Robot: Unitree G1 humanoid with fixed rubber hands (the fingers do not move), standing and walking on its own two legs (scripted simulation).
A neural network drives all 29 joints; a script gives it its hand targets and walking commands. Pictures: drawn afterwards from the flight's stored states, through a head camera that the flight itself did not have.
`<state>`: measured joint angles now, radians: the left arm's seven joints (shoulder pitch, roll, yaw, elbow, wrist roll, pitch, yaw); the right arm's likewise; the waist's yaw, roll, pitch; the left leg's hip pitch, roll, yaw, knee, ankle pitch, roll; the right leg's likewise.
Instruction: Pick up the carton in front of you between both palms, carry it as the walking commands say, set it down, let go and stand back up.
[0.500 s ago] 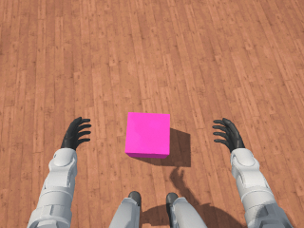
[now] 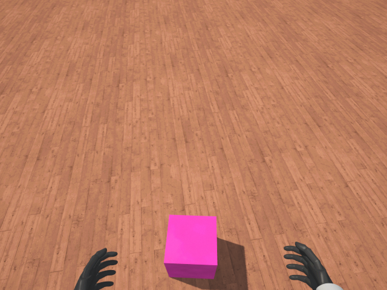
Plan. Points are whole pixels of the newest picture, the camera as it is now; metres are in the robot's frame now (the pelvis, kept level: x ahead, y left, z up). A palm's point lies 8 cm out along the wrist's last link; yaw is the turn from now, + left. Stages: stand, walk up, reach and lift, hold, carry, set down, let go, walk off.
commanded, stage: let go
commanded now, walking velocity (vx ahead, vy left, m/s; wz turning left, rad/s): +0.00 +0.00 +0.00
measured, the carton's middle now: (192, 247) +0.41 +0.02 -0.65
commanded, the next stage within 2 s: stand in 0.32 s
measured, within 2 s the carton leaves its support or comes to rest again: neither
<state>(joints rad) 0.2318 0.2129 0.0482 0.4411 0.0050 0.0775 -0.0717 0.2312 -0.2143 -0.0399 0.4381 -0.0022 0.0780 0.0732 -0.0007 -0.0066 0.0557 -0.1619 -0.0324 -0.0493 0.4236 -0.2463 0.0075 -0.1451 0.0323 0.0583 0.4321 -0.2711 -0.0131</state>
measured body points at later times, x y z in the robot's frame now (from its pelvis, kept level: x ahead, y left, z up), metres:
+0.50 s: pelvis +0.00 +0.00 -0.01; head +0.01 +0.00 +0.44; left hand +0.15 +0.28 -0.09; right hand +0.16 -0.28 -0.09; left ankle -0.01 +0.12 -0.74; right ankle -0.02 -0.11 -0.74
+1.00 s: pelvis +0.01 +0.01 +0.00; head +0.01 +0.01 +0.45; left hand +0.14 +0.30 -0.10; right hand +0.14 -0.29 -0.10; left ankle -0.01 +0.12 -0.74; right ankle -0.02 -0.11 -0.74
